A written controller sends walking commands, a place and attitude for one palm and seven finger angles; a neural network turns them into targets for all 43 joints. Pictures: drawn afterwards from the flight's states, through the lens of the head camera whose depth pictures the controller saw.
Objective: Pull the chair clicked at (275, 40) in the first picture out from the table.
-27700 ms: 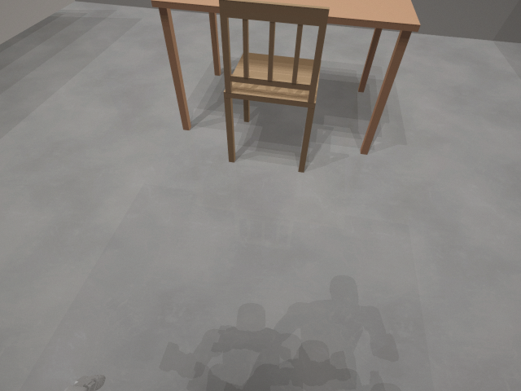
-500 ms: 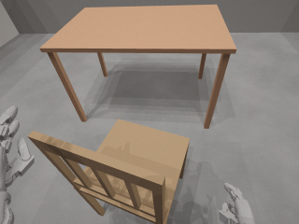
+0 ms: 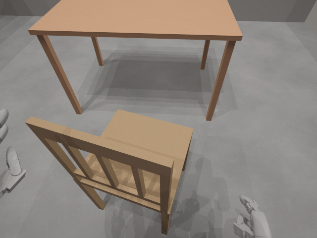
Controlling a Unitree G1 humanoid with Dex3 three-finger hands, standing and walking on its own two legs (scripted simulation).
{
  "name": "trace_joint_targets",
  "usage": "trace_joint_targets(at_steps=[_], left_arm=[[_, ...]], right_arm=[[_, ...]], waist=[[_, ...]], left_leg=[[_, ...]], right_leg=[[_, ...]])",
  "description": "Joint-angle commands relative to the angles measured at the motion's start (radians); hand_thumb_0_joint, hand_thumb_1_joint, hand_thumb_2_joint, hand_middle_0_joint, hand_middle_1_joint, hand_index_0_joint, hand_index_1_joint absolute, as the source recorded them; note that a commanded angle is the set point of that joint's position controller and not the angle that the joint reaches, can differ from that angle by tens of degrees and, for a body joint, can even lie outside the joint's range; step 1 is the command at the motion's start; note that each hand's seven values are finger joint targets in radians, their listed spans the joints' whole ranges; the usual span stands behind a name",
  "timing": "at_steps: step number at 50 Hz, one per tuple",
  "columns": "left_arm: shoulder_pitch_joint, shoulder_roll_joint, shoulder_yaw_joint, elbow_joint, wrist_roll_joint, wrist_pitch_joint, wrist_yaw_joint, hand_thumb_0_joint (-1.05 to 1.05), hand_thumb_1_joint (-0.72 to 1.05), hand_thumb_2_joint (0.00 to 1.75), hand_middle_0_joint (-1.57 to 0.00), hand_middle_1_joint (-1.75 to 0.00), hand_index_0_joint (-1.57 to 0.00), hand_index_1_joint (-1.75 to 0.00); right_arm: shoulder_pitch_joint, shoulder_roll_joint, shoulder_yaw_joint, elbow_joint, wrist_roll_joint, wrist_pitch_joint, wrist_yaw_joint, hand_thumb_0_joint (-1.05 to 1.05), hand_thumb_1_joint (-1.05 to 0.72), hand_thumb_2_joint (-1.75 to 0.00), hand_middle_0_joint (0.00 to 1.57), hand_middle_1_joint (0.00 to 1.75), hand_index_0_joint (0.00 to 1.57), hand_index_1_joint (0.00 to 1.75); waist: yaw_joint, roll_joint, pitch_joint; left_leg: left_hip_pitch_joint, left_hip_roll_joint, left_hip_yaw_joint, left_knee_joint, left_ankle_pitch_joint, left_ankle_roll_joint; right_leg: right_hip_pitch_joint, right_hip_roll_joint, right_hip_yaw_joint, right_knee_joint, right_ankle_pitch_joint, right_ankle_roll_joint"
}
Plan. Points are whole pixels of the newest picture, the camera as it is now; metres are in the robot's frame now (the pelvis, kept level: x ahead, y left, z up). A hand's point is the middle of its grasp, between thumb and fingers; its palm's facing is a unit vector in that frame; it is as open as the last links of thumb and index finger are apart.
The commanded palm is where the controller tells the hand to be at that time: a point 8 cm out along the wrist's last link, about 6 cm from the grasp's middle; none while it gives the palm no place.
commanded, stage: step back with the hand held close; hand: left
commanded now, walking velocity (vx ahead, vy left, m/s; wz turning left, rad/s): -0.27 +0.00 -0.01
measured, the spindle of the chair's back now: (108, 170) +0.33 +0.19 -0.11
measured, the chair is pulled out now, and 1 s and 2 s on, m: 0.57 0.57 0.57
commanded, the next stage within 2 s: stop stepping back and stand still in 1.38 s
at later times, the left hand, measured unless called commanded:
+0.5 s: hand (4, 188) +0.17 +0.27 +0.16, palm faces +0.45 -0.76 -0.48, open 7.4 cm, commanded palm +0.10 +0.31 +0.18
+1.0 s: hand out of the picture +0.15 +0.27 +0.17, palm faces +0.43 -0.75 -0.50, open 7.4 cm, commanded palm +0.08 +0.31 +0.18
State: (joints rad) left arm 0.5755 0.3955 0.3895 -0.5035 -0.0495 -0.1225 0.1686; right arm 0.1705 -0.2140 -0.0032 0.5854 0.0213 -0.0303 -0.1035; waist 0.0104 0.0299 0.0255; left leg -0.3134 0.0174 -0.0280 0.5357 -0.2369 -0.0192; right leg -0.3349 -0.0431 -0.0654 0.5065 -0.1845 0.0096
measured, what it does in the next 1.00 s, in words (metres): shifts its weight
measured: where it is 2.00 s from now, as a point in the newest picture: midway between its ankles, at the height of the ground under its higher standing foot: outside the picture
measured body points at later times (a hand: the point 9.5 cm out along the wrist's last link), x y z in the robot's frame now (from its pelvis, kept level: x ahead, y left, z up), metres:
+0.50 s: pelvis -0.04 +0.01 -0.01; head -0.01 +0.01 +0.44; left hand +0.14 +0.31 +0.19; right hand +0.13 -0.23 -0.09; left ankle +0.03 +0.13 -0.73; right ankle +0.05 -0.13 -0.73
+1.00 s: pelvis -0.05 +0.01 -0.01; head -0.02 +0.03 +0.44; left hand +0.12 +0.31 +0.19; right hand +0.12 -0.23 -0.09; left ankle +0.00 +0.13 -0.73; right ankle +0.03 -0.13 -0.73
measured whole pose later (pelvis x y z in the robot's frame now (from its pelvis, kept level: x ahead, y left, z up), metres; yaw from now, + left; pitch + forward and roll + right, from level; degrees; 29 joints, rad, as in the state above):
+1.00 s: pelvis -0.05 +0.01 -0.01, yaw +1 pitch +2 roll -1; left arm 0.57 0.45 0.47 -0.59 -0.03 -0.24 0.17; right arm 0.17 -0.19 -0.02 0.64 -0.01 -0.10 -0.09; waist -0.01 -0.03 0.04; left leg -0.44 0.01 -0.04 0.65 -0.23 -0.01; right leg -0.47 -0.02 -0.03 0.65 -0.27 0.01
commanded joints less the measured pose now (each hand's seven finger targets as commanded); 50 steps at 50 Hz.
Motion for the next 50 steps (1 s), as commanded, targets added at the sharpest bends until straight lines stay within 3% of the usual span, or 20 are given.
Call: trace_joint_targets(at_steps=[1, 4, 5, 15, 20, 24, 27, 30, 32, 33, 35, 37, 40, 42, 44, 45, 47, 48, 49, 50], left_arm=[[-0.039, 0.201, 0.144, -0.215, 0.002, -0.072, 0.035, 0.0, 0.9, 0.9, -0.2, -0.3, -0.2, -0.3], [-0.055, 0.205, 0.15, -0.219, 0.008, -0.084, 0.04, 0.0, 0.9, 0.9, -0.2, -0.3, -0.2, -0.3], [-0.056, 0.227, 0.17, -0.219, 0.009, -0.086, 0.044, 0.0, 0.9, 0.9, -0.2, -0.3, -0.2, -0.3], [-0.041, 0.217, 0.184, -0.236, 0.021, -0.112, 0.04, 0.0, 0.9, 0.9, -0.2, -0.3, -0.2, -0.3], [-0.057, 0.232, 0.196, -0.238, 0.018, -0.125, 0.041, 0.0, 0.9, 0.9, -0.2, -0.3, -0.2, -0.3], [-0.049, 0.221, 0.186, -0.265, 0.009, -0.126, 0.047, 0.0, 0.9, 0.9, -0.2, -0.3, -0.2, -0.3], [-0.031, 0.22, 0.196, -0.274, 0.008, -0.129, 0.047, 0.0, 0.9, 0.9, -0.2, -0.3, -0.2, -0.3], [-0.01, 0.225, 0.226, -0.237, 0.021, -0.139, 0.046, 0.0, 0.9, 0.9, -0.2, -0.3, -0.2, -0.3], [-0.028, 0.207, 0.21, -0.26, 0.018, -0.147, 0.038, 0.0, 0.9, 0.9, -0.2, -0.3, -0.2, -0.3], [-0.019, 0.206, 0.206, -0.27, 0.016, -0.152, 0.032, 0.0, 0.9, 0.9, -0.2, -0.3, -0.2, -0.3], [-0.012, 0.238, 0.248, -0.234, 0.021, -0.161, 0.031, 0.0, 0.9, 0.9, -0.2, -0.3, -0.2, -0.3], [-0.037, 0.202, 0.205, -0.282, 0.015, -0.171, 0.023, 0.0, 0.9, 0.9, -0.2, -0.3, -0.2, -0.3], [-0.044, 0.248, 0.226, -0.272, 0.009, -0.167, 0.034, 0.0, 0.9, 0.9, -0.2, -0.3, -0.2, -0.3], [-0.054, 0.235, 0.203, -0.288, 0.011, -0.157, 0.044, 0.0, 0.9, 0.9, -0.2, -0.3, -0.2, -0.3], [-0.038, 0.229, 0.211, -0.278, 0.011, -0.154, 0.042, 0.0, 0.9, 0.9, -0.2, -0.3, -0.2, -0.3], [-0.022, 0.262, 0.247, -0.266, 0.009, -0.155, 0.045, 0.0, 0.9, 0.9, -0.2, -0.3, -0.2, -0.3], [0.008, 0.217, 0.224, -0.27, 0.012, -0.168, 0.031, 0.0, 0.9, 0.9, -0.2, -0.3, -0.2, -0.3], [0.011, 0.204, 0.222, -0.257, 0.008, -0.172, 0.022, 0.0, 0.9, 0.9, -0.2, -0.3, -0.2, -0.3], [-0.022, 0.214, 0.238, -0.268, 0.014, -0.175, 0.023, 0.0, 0.9, 0.9, -0.2, -0.3, -0.2, -0.3], [-0.028, 0.226, 0.237, -0.259, 0.009, -0.172, 0.024, 0.0, 0.9, 0.9, -0.2, -0.3, -0.2, -0.3]], right_arm=[[-0.082, -0.115, -0.04, -0.155, -0.004, -0.062, -0.006, 0.0, -0.9, -0.9, 0.2, 0.3, 0.2, 0.3], [-0.079, -0.121, -0.036, -0.167, -0.005, -0.075, -0.005, 0.0, -0.9, -0.9, 0.2, 0.3, 0.2, 0.3], [-0.085, -0.125, -0.038, -0.159, -0.007, -0.08, -0.01, 0.0, -0.9, -0.9, 0.2, 0.3, 0.2, 0.3], [-0.073, -0.134, -0.046, -0.155, -0.008, -0.117, 0.0, 0.0, -0.9, -0.9, 0.2, 0.3, 0.2, 0.3], [-0.045, -0.131, -0.057, -0.136, -0.013, -0.12, 0.009, 0.0, -0.9, -0.9, 0.2, 0.3, 0.2, 0.3], [-0.045, -0.12, -0.053, -0.119, -0.023, -0.115, 0.017, 0.0, -0.9, -0.9, 0.2, 0.3, 0.2, 0.3], [-0.063, -0.124, -0.054, -0.122, -0.022, -0.112, 0.01, 0.0, -0.9, -0.9, 0.2, 0.3, 0.2, 0.3], [-0.087, -0.136, -0.057, -0.135, -0.011, -0.124, -0.001, 0.0, -0.9, -0.9, 0.2, 0.3, 0.2, 0.3], [-0.072, -0.121, -0.055, -0.134, -0.013, -0.132, -0.004, 0.0, -0.9, -0.9, 0.2, 0.3, 0.2, 0.3], [-0.065, -0.12, -0.056, -0.131, -0.016, -0.138, -0.001, 0.0, -0.9, -0.9, 0.2, 0.3, 0.2, 0.3], [-0.078, -0.121, -0.063, -0.119, -0.02, -0.148, -0.003, 0.0, -0.9, -0.9, 0.2, 0.3, 0.2, 0.3], [-0.05, -0.12, -0.061, -0.119, -0.02, -0.155, 0.003, 0.0, -0.9, -0.9, 0.2, 0.3, 0.2, 0.3], [-0.021, -0.116, -0.076, -0.092, -0.026, -0.149, 0.014, 0.0, -0.9, -0.9, 0.2, 0.3, 0.2, 0.3], [-0.022, -0.099, -0.067, -0.078, -0.037, -0.134, 0.028, 0.0, -0.9, -0.9, 0.2, 0.3, 0.2, 0.3], [-0.044, -0.092, -0.06, -0.085, -0.037, -0.12, 0.027, 0.0, -0.9, -0.9, 0.2, 0.3, 0.2, 0.3], [-0.069, -0.106, -0.066, -0.083, -0.032, -0.118, 0.019, 0.0, -0.9, -0.9, 0.2, 0.3, 0.2, 0.3], [-0.08, -0.119, -0.065, -0.105, -0.027, -0.124, 0.007, 0.0, -0.9, -0.9, 0.2, 0.3, 0.2, 0.3], [-0.08, -0.115, -0.064, -0.118, -0.021, -0.133, 0.006, 0.0, -0.9, -0.9, 0.2, 0.3, 0.2, 0.3], [-0.081, -0.113, -0.065, -0.118, -0.028, -0.14, 0.0, 0.0, -0.9, -0.9, 0.2, 0.3, 0.2, 0.3], [-0.068, -0.111, -0.074, -0.101, -0.023, -0.144, -0.002, 0.0, -0.9, -0.9, 0.2, 0.3, 0.2, 0.3]], waist=[[-0.01, -0.003, -0.097], [-0.007, 0.016, -0.074], [-0.007, 0.061, -0.072], [-0.002, 0.119, -0.087], [-0.008, 0.003, -0.088], [-0.011, -0.07, -0.151], [-0.012, 0.004, -0.145], [-0.008, 0.178, -0.116], [-0.007, 0.126, -0.138], [-0.006, 0.12, -0.166], [-0.002, 0.127, -0.146], [-0.01, 0.066, -0.144], [-0.016, -0.074, -0.147], [-0.022, -0.156, -0.196], [-0.023, -0.167, -0.184], [-0.017, -0.103, -0.162], [-0.016, 0.119, -0.16], [-0.022, 0.223, -0.165], [-0.025, 0.257, -0.13], [-0.025, 0.227, -0.124]], left_leg=[[-0.058, 0.063, -0.053, -0.092, -0.148, 0.048], [-0.126, 0.082, -0.082, -0.139, -0.235, 0.057], [-0.145, 0.09, -0.088, -0.163, -0.247, 0.06], [-0.326, 0.133, -0.126, -0.209, -0.29, 0.082], [-0.242, 0.064, -0.075, -0.052, -0.288, 0.056], [-0.094, 0.04, -0.06, 0.043, -0.174, 0.041], [-0.145, 0.09, -0.112, -0.078, -0.176, 0.057], [-0.368, 0.184, -0.185, -0.242, -0.328, 0.103], [-0.344, 0.19, -0.185, -0.193, -0.141, 0.103], [-0.305, 0.182, -0.164, -0.159, -0.075, 0.097], [-0.36, 0.179, -0.158, -0.157, -0.155, 0.103], [-0.333, 0.132, -0.125, -0.093, -0.194, 0.082], [-0.166, 0.012, -0.044, 0.149, -0.27, 0.027], [-0.044, -0.011, -0.02, 0.285, -0.157, 0.013], [-0.009, 0.006, -0.043, 0.168, -0.108, 0.025], [-0.016, 0.05, -0.093, 0.028, -0.064, 0.041], [-0.148, 0.202, -0.207, -0.183, -0.004, 0.093], [-0.279, 0.268, -0.242, -0.269, -0.151, 0.119], [-0.361, 0.301, -0.263, -0.287, -0.154, 0.15], [-0.275, 0.287, -0.244, -0.221, 0.027, 0.153]], right_leg=[[0.039, -0.109, 0.153, -0.155, -0.205, -0.038], [0.046, -0.079, 0.137, -0.138, -0.29, -0.024], [0.064, -0.071, 0.129, -0.127, -0.281, -0.021], [0.221, -0.037, 0.105, 0.027, -0.104, -0.011], [0.074, -0.104, 0.213, -0.106, -0.194, -0.057], [-0.024, -0.158, 0.211, -0.153, -0.183, -0.085], [0.02, -0.094, 0.152, -0.08, -0.179, -0.05], [0.195, -0.007, 0.084, 0.125, -0.149, -0.008], [0.209, -0.001, 0.081, 0.166, 0.02, -0.006], [0.207, -0.011, 0.092, 0.161, 0.069, -0.01], [0.232, -0.02, 0.121, 0.159, 0.062, -0.014], [0.178, -0.042, 0.159, 0.11, 0.047, -0.038], [-0.034, -0.198, 0.358, -0.166, -0.141, -0.132], [-0.08, -0.285, 0.352, -0.214, -0.082, -0.176], [-0.064, -0.237, 0.251, -0.158, 0.006, -0.143], [-0.059, -0.177, 0.207, -0.097, -0.018, -0.11], [0.053, -0.01, 0.089, 0.117, -0.054, -0.015], [0.144, 0.026, 0.057, 0.253, -0.171, -0.001], [0.16, 0.036, 0.071, 0.34, -0.212, 0.001], [0.096, 0.025, 0.089, 0.324, -0.204, -0.004]])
